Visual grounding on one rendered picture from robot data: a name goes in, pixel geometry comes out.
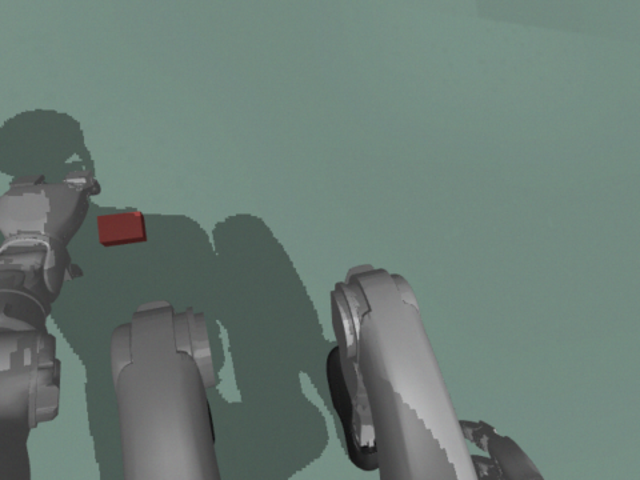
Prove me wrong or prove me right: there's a right robot foot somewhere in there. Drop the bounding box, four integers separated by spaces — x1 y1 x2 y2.
326 346 379 471

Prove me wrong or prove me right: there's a left robot arm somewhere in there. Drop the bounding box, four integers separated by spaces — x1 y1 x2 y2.
0 234 68 480

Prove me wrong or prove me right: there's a left robot hand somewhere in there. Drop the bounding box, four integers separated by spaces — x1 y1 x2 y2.
0 170 101 281

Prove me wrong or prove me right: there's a small box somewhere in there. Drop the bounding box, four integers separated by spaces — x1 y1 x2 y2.
97 211 147 247

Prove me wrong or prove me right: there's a right robot hand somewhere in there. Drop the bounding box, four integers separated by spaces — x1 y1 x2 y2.
458 420 544 480

